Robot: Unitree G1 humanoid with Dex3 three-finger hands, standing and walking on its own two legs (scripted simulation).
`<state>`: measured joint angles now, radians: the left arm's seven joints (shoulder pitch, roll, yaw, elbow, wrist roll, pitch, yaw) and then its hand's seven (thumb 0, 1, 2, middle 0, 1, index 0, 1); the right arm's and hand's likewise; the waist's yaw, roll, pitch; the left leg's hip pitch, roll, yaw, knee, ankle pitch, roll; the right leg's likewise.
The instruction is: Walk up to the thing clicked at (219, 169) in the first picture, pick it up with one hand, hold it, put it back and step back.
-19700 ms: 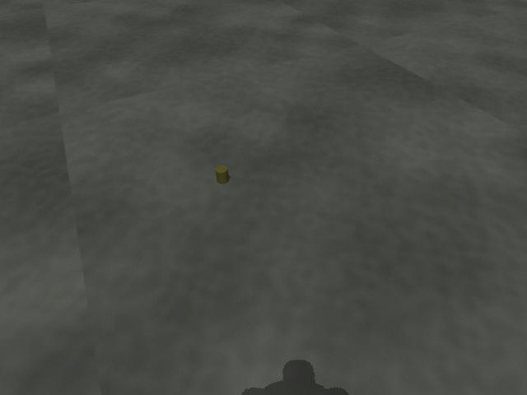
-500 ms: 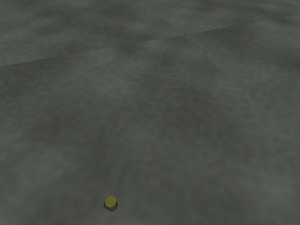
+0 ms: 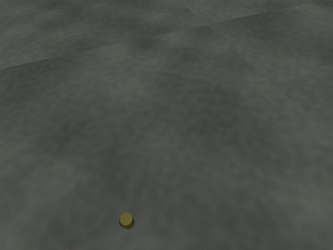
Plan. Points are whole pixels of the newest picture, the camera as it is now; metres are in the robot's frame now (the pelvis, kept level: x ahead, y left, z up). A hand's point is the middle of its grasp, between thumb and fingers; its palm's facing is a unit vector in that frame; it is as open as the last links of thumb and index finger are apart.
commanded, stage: walk up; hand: left
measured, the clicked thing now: (127, 220) +0.40 +0.24 -0.73
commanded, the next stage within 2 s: stand in 1.30 s
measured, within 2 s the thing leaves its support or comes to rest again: neither
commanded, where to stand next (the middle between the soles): +0.01 +0.01 m, yaw -2 degrees
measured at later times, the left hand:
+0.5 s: hand out of the picture +0.06 +0.25 -0.14, palm faces +0.00 -0.94 -0.34, open 7.4 cm
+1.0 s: hand out of the picture +0.04 +0.26 -0.15, palm faces -0.02 -0.95 -0.32, open 7.4 cm
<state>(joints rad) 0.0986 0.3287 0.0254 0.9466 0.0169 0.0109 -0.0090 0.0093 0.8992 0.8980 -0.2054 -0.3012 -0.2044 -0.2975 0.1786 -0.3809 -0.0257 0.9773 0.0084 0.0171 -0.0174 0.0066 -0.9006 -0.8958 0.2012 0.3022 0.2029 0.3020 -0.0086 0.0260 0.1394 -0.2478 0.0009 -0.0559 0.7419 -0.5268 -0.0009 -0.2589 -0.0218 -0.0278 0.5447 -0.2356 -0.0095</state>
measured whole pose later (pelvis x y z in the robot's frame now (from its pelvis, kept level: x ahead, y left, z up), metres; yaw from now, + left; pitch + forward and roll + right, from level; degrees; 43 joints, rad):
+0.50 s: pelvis -0.02 +0.00 +0.01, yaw +0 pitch -4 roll +0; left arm 0.10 0.34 0.01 1.09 0.00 0.01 -0.02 0.01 0.90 0.90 -0.20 -0.30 -0.20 -0.30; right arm 0.07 -0.35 0.00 1.05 0.00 0.00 0.00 0.01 -0.90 -0.90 0.20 0.30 0.20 0.30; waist 0.01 0.02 0.09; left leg -0.14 0.01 -0.03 0.40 -0.20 -0.02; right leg -0.15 -0.01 0.00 0.41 -0.20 0.00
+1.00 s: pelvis -0.03 +0.01 +0.02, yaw -1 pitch -2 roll +0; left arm 0.12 0.34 0.02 1.14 0.01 0.01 -0.02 0.01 0.90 0.90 -0.20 -0.30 -0.20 -0.30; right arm 0.13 -0.34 0.00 1.14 -0.01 -0.01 0.01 0.01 -0.90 -0.90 0.20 0.30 0.20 0.30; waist 0.00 0.00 0.06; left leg -0.14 0.01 -0.02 0.33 -0.15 -0.01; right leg -0.15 -0.01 0.01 0.33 -0.14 0.01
